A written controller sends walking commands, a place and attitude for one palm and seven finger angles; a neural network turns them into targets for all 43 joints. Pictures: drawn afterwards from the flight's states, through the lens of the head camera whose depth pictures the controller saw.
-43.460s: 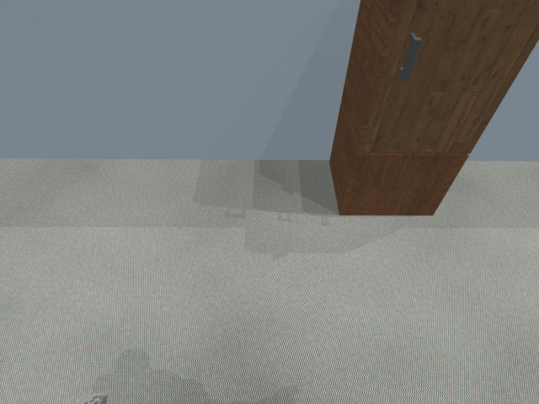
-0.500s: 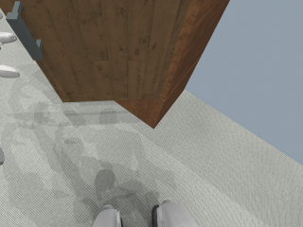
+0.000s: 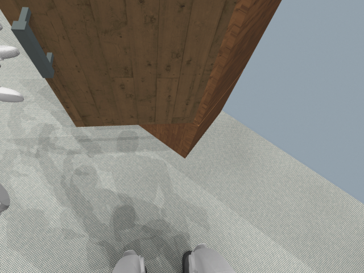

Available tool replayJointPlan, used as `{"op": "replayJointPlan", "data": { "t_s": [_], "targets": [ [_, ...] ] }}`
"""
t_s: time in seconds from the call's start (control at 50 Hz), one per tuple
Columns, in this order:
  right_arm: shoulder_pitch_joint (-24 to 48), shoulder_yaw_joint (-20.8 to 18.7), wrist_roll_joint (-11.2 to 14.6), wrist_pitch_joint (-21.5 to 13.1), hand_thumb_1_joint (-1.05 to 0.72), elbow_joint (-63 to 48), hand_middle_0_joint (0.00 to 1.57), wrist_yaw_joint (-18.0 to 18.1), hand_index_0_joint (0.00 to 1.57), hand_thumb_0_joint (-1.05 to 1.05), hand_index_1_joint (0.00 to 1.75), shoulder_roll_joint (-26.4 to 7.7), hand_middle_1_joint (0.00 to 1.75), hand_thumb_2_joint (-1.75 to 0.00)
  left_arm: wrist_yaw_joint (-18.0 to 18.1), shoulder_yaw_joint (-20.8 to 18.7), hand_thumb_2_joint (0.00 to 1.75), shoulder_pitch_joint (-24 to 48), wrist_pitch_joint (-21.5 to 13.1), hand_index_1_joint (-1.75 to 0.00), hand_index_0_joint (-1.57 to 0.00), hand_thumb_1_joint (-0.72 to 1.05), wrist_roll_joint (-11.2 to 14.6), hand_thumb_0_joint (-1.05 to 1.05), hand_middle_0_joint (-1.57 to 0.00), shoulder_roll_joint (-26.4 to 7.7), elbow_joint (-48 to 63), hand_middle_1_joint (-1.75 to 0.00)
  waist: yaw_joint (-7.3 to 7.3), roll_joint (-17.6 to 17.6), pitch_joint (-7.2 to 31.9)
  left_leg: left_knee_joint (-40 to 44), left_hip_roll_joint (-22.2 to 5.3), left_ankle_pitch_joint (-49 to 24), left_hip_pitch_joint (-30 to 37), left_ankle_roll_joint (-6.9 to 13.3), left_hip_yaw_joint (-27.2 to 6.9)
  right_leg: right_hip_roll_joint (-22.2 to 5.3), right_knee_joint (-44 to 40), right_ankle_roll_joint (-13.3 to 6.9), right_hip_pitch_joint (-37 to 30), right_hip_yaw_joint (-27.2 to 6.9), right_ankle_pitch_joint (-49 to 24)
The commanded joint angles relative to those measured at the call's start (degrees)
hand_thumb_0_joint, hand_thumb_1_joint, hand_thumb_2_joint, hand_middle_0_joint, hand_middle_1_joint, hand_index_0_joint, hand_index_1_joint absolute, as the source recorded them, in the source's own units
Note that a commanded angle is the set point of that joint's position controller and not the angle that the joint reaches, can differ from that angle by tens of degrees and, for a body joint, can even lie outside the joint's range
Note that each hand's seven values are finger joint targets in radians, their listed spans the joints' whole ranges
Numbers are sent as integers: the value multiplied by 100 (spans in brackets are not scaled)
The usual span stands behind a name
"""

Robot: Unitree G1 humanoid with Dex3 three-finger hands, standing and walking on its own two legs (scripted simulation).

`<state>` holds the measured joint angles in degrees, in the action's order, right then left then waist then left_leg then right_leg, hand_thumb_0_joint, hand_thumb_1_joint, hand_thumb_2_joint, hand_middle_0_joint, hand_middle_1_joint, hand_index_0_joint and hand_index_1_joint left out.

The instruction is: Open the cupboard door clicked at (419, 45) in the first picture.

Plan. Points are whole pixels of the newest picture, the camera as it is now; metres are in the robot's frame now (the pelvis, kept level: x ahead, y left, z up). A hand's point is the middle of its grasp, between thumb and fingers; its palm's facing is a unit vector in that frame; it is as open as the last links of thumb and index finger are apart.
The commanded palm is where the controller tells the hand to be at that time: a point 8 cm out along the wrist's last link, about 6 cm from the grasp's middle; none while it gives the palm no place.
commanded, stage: move the hooked fingers beside the handle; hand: left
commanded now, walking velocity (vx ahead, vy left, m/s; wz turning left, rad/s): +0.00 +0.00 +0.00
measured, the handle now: (37, 45) +0.56 +0.25 +0.09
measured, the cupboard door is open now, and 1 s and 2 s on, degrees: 42 42 43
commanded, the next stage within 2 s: slide the fingers in behind the handle in 0.28 s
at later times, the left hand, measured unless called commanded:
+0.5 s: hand (1, 70) +0.48 +0.29 +0.11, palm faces +0.02 -1.00 +0.00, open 14.0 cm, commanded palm +0.47 +0.32 +0.09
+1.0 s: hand (23, 64) +0.51 +0.26 +0.09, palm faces +0.02 -1.00 +0.01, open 14.0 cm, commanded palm +0.49 +0.30 +0.09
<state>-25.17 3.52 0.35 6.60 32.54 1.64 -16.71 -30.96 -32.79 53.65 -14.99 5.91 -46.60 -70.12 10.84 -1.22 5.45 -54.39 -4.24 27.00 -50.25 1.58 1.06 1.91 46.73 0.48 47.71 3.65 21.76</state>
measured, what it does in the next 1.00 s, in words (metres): stands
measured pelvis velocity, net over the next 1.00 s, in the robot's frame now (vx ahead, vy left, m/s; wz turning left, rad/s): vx -0.01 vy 0.00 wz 0.00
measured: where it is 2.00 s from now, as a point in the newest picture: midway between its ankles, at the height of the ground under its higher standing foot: outside the picture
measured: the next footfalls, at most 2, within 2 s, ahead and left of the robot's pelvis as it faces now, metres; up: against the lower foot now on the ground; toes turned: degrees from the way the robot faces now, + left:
none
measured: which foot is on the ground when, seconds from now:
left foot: down 0.00-1.00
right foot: down 0.00-1.00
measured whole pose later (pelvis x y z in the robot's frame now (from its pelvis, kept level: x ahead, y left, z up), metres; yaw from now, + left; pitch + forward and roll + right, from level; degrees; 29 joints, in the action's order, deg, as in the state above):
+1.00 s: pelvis -0.01 +0.00 +0.00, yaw +0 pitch +23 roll -4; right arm -25.9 3.7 0.2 5.6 33.7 1.9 -16.4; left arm -26.4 -29.6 56.3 -15.9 5.5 -43.7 -71.0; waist 11.7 -1.4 5.0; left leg -55.4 -4.1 26.8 -52.0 1.6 1.2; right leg 1.9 48.3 0.4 49.8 3.4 21.7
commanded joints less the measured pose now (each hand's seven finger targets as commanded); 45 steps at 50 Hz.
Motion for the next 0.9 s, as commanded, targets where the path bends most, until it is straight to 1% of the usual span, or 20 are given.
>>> {"op": "replayJointPlan", "data": {
  "t_s": [0.0,0.06,0.12,0.18,0.22,0.26,0.28,0.34,0.38,0.42,0.5,0.54,0.6,0.66,0.72,0.74,0.76,0.82,0.86,0.88],
  "targets": [
    [-1010,-436,-22,-35,-90,-181,20,82,20,0,30,-1170,30,-90,-19,54,30,2092,-380,-120,-30,-50,249,0,-30,-1624,1109,-120,-43,-1059,2454,363,140,-3762,2541,-35,-431,248,-214,-146,-805,-35,-2290],
    [-982,-441,-9,-38,-90,-172,20,111,20,0,30,-1175,30,-90,-29,122,30,2206,-452,-120,-30,-50,269,0,-30,-1559,1206,-120,-58,-1231,2574,375,147,-3823,2701,-57,-463,231,-193,-163,-748,-44,-2252],
    [-946,-443,-16,-50,-90,-160,20,121,20,0,30,-1168,30,-90,-10,174,30,2233,-520,-120,-30,-50,317,0,-30,-1428,1240,-120,-42,-1172,2543,370,138,-3848,2754,-71,-492,236,-178,-186,-695,-28,-2181],
    [-890,-425,-6,-66,-90,-134,20,148,20,0,30,-1181,30,-90,38,143,30,2397,-509,-120,-30,-50,271,0,-30,-1554,1070,-120,-19,-1021,2404,380,165,-3384,2455,-52,-474,206,-177,-162,-726,-63,-2041],
    [-857,-398,-12,-80,-90,-141,20,166,20,0,30,-1159,30,-90,81,227,30,2535,-558,-120,-30,-50,251,0,-30,-1471,1125,-120,0,-1184,2453,372,178,-3316,2482,-54,-467,204,-139,-192,-660,-60,-1976],
    [-833,-389,1,-111,-90,-134,20,197,20,0,30,-1195,30,-90,115,74,30,2549,-541,-120,-30,-50,192,0,-30,-1754,873,-120,10,-912,2379,357,189,-2989,2176,-30,-471,194,-139,-169,-774,-96,-1895],
    [-818,-356,9,-119,-90,-129,20,196,20,0,30,-1173,30,-90,111,213,30,2741,-546,-120,-30,-50,171,0,-30,-1664,915,-120,64,-1006,2375,366,200,-2782,2104,-7,-428,186,-156,-152,-777,-124,-1821],
    [-848,-369,-13,-155,-90,-119,20,220,20,0,30,-1184,30,-90,121,11,30,2775,-637,-120,-30,-50,128,0,-30,-1960,1090,-120,-50,-1335,2783,320,190,-3096,2373,-67,-484,180,-67,-192,-812,-112,-1920],
    [-858,-359,4,-150,-90,-108,20,204,20,0,30,-1152,30,-90,80,269,30,2650,-572,-120,-30,-50,165,0,-30,-1569,911,-120,37,-1109,2643,302,186,-3005,2321,-33,-453,196,-125,-155,-727,-110,-1891],
    [-843,-330,16,-156,-90,-108,20,228,20,0,30,-1164,30,-90,46,349,30,2718,-527,-120,-30,-50,210,0,-30,-1504,818,-120,84,-1081,2437,350,196,-2763,2132,-9,-445,192,-141,-173,-711,-103,-1761],
    [-908,-327,15,-182,-90,-97,20,239,20,0,30,-1180,30,-90,116,347,30,2748,-421,-120,-30,-50,131,0,-30,-1567,740,-120,70,-996,2438,399,195,-2434,1989,10,-462,178,-169,-162,-673,-104,-1506],
    [-954,-342,-11,-199,-90,-63,20,231,20,0,30,-1174,30,-90,172,331,30,2889,-496,-120,-30,-50,147,0,-30,-1552,943,-120,61,-1168,2661,396,182,-2620,2199,-19,-500,176,-143,-168,-632,-88,-1558],
    [-968,-323,-3,-206,-90,-46,20,214,20,0,30,-1172,30,-90,273,325,30,2966,-458,-120,-30,-50,109,0,-30,-1591,785,-120,123,-988,2401,388,194,-2289,1862,27,-450,180,-190,-148,-667,-133,-1420],
    [-1024,-326,-15,-224,-90,-68,20,215,20,0,30,-1178,30,-90,351,40,30,2811,-477,-120,-30,-50,34,0,-30,-1954,786,-120,-11,-1053,2641,374,213,-2393,1750,34,-402,177,-141,-161,-960,-171,-1619],
    [-1064,-340,-29,-220,-90,-60,20,195,20,0,30,-1143,30,-90,389,222,30,2900,-499,-120,-30,-50,22,0,-30,-1679,946,-120,75,-1126,2655,355,196,-2564,1962,34,-411,192,-129,-163,-808,-135,-1695],
    [-1075,-345,-32,-212,-90,-43,20,197,20,0,30,-1164,30,-90,399,92,30,2884,-504,-120,-30,-50,29,0,-30,-1858,973,-120,27,-1197,2737,356,184,-2615,1981,17,-413,188,-127,-152,-860,-152,-1745],
    [-1094,-344,-25,-205,-90,-43,20,191,20,0,30,-1159,30,-90,391,173,30,2879,-487,-120,-30,-50,34,0,-30,-1752,942,-120,67,-1125,2734,359,184,-2645,2005,19,-421,197,-127,-151,-839,-136,-1764],
    [-1136,-367,-47,-202,-90,-69,20,162,20,0,30,-1162,30,-90,382,69,30,2655,-486,-120,-30,-50,84,0,-30,-1729,1001,-120,6,-1058,2858,331,189,-2904,2063,25,-411,215,-92,-169,-963,-128,-2000],
    [-1127,-366,-34,-175,-90,-48,20,155,20,0,30,-1149,30,-90,390,206,30,2691,-432,-120,-30,-50,58,0,-30,-1595,932,-120,57,-1036,2662,345,177,-2824,1996,21,-399,204,-118,-140,-858,-118,-1943],
    [-1129,-379,-39,-174,-90,-58,20,144,20,0,30,-1145,30,-90,403,200,30,2702,-436,-120,-30,-50,61,0,-30,-1590,1034,-120,36,-1160,2727,348,185,-2871,2037,21,-385,200,-122,-144,-904,-127,-2001]
  ]
}}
